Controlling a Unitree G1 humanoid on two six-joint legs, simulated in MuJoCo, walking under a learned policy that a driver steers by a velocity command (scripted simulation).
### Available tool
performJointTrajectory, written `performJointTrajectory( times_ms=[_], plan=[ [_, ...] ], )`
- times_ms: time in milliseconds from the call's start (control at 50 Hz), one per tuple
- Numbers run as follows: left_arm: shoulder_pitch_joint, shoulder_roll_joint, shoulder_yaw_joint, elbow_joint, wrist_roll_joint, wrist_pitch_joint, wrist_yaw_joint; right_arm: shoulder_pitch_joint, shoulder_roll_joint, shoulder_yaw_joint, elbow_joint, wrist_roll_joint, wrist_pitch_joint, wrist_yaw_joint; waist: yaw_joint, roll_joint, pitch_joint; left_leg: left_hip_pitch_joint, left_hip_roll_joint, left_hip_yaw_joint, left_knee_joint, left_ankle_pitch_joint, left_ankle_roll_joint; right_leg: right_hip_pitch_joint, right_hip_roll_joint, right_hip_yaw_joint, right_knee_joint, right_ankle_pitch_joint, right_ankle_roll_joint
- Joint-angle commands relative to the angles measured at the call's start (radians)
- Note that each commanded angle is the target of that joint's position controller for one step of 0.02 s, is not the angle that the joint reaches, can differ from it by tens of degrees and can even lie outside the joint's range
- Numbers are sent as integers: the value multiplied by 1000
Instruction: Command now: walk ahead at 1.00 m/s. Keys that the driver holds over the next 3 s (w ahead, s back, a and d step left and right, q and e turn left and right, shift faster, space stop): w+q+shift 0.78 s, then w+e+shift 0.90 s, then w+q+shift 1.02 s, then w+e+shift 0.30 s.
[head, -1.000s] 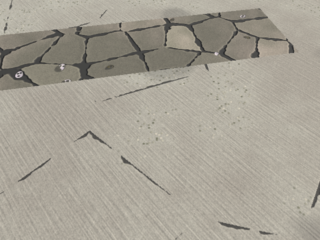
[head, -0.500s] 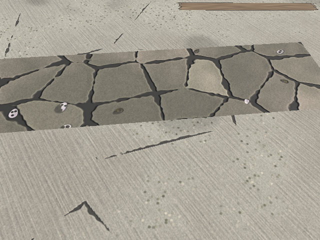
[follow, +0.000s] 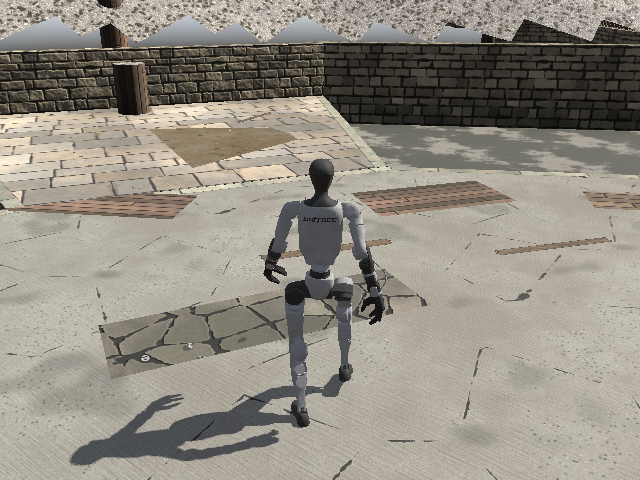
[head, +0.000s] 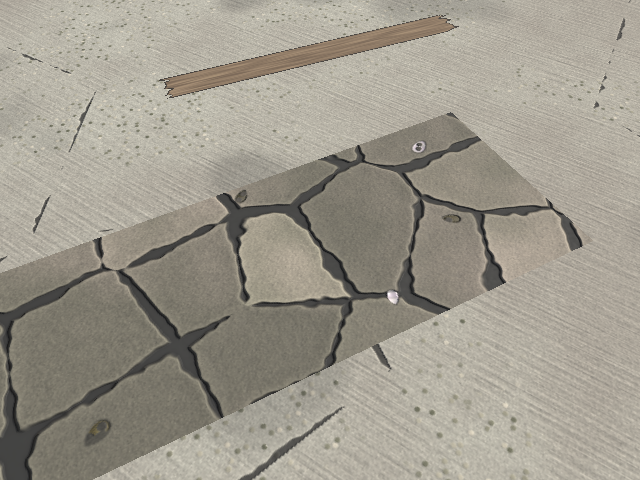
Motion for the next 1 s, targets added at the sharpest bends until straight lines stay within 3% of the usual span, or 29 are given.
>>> performJointTrajectory(
  times_ms=[20,60,100,120,140,160,180,200,220,240,280,320,360,380,460,520,560,580,600,620,640,660,680,700,740,800,880,940,1000],
  plan=[
    [-83,-10,-30,-65,-1,-17,-19,-90,-77,7,-63,25,-25,-2,74,28,154,-277,183,-123,-305,444,155,242,51,-117,-238,146,-2],
    [-99,15,-31,-79,1,-30,-9,-70,-152,-3,-50,23,-19,-3,98,45,171,-140,249,-138,-229,791,168,270,58,-99,-326,105,-12],
    [-18,71,-11,-59,12,-38,18,-56,-215,-15,-38,7,2,-12,145,97,61,5,259,-139,-13,1116,151,389,125,-100,-359,-60,-24],
    [168,109,7,-6,16,-42,32,-65,-227,-19,-37,-2,18,-21,233,120,-47,-21,256,-145,225,1128,139,589,141,-74,-377,-113,-35],
    [382,154,30,62,27,-46,50,-84,-212,-17,-48,-2,26,-22,325,120,-163,-179,196,-145,524,904,127,863,88,-21,-397,-137,-37],
    [473,270,59,76,52,-49,72,-18,-55,14,-93,9,24,-5,268,-90,-313,-461,83,-163,923,252,124,1122,-204,321,-436,-495,-45],
    [444,289,68,58,49,-49,61,62,-5,17,-120,60,19,-3,187,-216,-449,-672,-10,-286,1188,-148,123,1202,-379,778,-650,-683,-79],
    [345,210,60,61,30,-50,54,-55,-76,-1,-133,53,23,-13,167,-96,-275,-765,61,-319,1208,-32,142,1062,-316,662,-696,-679,-53],
    [271,124,42,60,23,-61,51,-127,-66,-1,-142,47,25,-10,146,-29,-109,-786,101,-302,1154,52,135,899,-283,484,-703,-523,-42],
    [232,90,38,68,21,-67,49,-141,-42,1,-135,39,33,-6,111,0,-42,-754,131,-301,1111,78,126,787,-245,360,-728,-374,-21],
    [233,24,20,101,2,-78,52,-118,-2,0,-136,7,71,12,49,-49,1,-689,166,-295,1080,92,107,652,-197,176,-762,-251,12],
    [253,-6,14,133,-21,-92,50,-190,25,-1,-174,4,102,28,31,-44,43,-750,186,-279,1061,120,96,639,-169,41,-793,-152,41],
    [264,-17,11,147,-22,-105,48,-297,30,4,-223,1,113,40,30,-38,98,-788,186,-238,998,213,88,602,-130,-94,-823,2,64],
    [264,-6,13,150,-16,-110,48,-336,41,11,-246,3,114,45,24,-64,110,-785,177,-212,936,276,90,584,-116,-147,-835,45,62],
    [295,46,17,160,-12,-114,68,-477,2,19,-303,3,108,67,24,-2,162,-731,123,-105,622,406,136,659,-90,-289,-867,309,83],
    [326,123,27,149,-15,-92,92,-457,-46,10,-296,5,103,68,-11,-25,100,-581,6,1,507,384,182,809,-115,-333,-721,889,104],
    [277,196,50,120,-3,-55,109,-231,-104,-13,-245,11,106,55,-141,-85,-30,-352,-54,-8,515,253,216,838,-158,-314,-419,1145,95],
    [225,214,59,97,3,-36,107,-32,-146,-38,-190,11,109,41,-230,-86,-116,-156,-67,-51,506,166,245,772,-175,-281,-156,1111,72],
    [170,230,73,79,-12,-27,99,107,-195,-81,-154,40,119,20,-314,5,-203,96,-75,-145,387,103,275,618,-82,-271,255,849,74],
    [184,31,19,50,8,-40,65,-42,-236,-81,-151,32,118,4,-119,243,-14,56,57,-386,366,136,304,262,89,-219,597,-348,93],
    [227,27,12,-81,-12,-65,64,-101,-342,-104,-197,-1,132,9,-30,309,-215,305,223,-959,165,-13,536,-46,180,-8,799,-471,133],
    [173,63,3,-92,2,-97,65,-105,-295,-101,-216,-11,128,-1,-42,117,-159,247,292,-1107,-30,-210,493,-145,101,98,712,-405,120],
    [127,84,3,-97,1,-106,64,-107,-219,-84,-195,-6,118,-10,-9,-20,-41,104,269,-1044,-53,-205,439,-122,54,110,585,-345,117],
    [113,73,0,-81,16,-100,70,-140,-190,-75,-189,-3,106,-10,38,-95,29,-46,221,-935,-52,-107,389,-56,24,95,511,-322,121],
    [127,60,-10,-78,47,-57,67,-180,-149,-55,-203,15,70,-18,97,-104,58,-254,131,-767,-36,116,362,76,-23,95,393,-316,153],
    [34,33,-25,-132,39,-23,52,-164,-160,-54,-213,19,39,-15,86,-60,86,-400,63,-644,-97,163,347,129,-55,34,138,-223,188],
    [-131,-20,-49,-168,5,-35,27,-33,-114,-41,-171,38,13,2,-39,14,91,-301,8,-452,-133,506,200,225,-9,-71,-268,212,107],
    [-190,-2,-45,-179,-16,-38,29,15,-130,-38,-152,24,4,0,-82,71,86,-79,70,-402,-142,724,146,191,27,-107,-396,261,41],
    [-150,65,-19,-165,-11,-46,30,10,-170,-37,-132,-5,9,-29,-28,122,18,130,126,-323,-26,1172,99,247,132,-147,-452,108,-13]
  ],
)
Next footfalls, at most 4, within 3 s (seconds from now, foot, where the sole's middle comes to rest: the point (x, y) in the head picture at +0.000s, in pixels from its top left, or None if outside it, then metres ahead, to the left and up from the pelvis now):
0.14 right None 0.35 -0.10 -0.77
0.60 left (252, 386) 0.73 0.15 -0.77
1.08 right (196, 246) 1.16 0.31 -0.77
1.50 left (83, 186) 1.42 0.67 -0.77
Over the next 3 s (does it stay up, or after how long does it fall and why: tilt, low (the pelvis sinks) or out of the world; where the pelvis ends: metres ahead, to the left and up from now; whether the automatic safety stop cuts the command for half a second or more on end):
stays up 2.60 0.90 0.00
